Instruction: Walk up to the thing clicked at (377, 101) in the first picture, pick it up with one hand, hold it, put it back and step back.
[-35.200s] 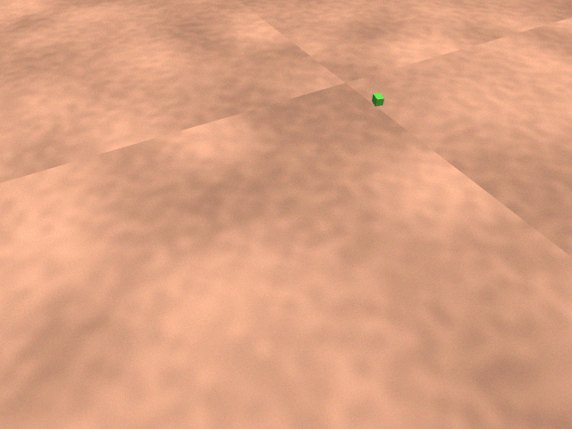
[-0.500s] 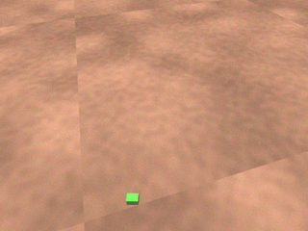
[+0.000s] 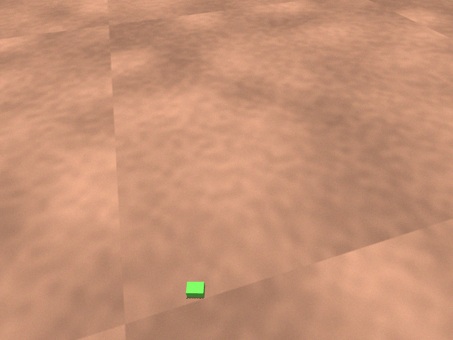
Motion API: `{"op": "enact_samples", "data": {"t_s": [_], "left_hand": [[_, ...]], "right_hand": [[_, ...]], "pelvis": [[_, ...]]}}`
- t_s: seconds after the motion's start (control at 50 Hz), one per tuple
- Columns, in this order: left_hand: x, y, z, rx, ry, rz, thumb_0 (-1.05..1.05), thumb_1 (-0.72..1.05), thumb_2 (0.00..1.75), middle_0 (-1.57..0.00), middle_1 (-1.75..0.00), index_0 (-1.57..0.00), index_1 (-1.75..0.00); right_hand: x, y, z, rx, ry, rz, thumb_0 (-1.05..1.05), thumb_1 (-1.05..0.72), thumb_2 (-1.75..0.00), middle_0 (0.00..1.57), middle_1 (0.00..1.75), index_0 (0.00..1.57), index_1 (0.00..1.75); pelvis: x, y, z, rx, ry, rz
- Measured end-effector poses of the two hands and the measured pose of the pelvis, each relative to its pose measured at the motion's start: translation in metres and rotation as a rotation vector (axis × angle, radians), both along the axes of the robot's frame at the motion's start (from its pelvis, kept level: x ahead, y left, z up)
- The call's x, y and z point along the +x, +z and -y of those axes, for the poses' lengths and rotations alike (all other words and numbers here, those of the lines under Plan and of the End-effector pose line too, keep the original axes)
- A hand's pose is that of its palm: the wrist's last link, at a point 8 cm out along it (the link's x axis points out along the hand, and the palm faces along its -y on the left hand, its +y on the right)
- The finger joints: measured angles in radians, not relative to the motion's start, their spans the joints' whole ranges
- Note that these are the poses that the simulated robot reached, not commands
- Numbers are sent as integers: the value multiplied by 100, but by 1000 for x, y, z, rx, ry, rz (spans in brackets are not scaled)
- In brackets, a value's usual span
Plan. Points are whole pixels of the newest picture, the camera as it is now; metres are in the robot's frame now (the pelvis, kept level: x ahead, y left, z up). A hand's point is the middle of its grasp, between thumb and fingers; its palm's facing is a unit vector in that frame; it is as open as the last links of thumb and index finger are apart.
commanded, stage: stand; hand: left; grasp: from above
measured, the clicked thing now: (195, 289) +0.49 +0.17 -0.76
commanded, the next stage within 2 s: step back in 1.48 s
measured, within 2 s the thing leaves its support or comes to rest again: neither
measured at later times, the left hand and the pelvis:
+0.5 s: hand out of the picture +0.09 +0.24 -0.16, palm faces +0.02 -0.94 -0.34, open 7.4 cm; pelvis +0.02 -0.01 +0.00, yaw +0 degrees
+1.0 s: hand out of the picture +0.11 +0.24 -0.15, palm faces +0.02 -0.94 -0.35, open 7.4 cm; pelvis +0.03 -0.01 +0.00, yaw +0 degrees
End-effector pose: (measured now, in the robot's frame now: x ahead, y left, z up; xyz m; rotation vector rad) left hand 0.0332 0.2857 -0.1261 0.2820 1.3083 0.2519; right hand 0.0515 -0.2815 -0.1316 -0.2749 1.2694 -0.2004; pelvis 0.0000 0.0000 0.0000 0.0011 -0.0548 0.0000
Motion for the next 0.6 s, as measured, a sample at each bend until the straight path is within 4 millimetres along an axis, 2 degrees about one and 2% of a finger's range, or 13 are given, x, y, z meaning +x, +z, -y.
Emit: {"op": "enact_samples", "data": {"t_s": [0.42, 0.6], "left_hand": [[46, 5, 6, -2, -22, 56, 1, 90, 90, -20, -30, -21, -30], [57, 6, 6, 0, -26, 65, 1, 90, 90, -20, -30, -20, -30]], "right_hand": [[32, 3, 6, -3, 16, 33, 1, -90, -90, 20, 30, 20, 30], [39, 5, 12, -13, 17, 31, 1, -90, -90, 20, 30, 20, 30]], "pelvis": [[18, 1, 6, 0, 1, -11], [23, 2, 8, -1, 2, -19]]}}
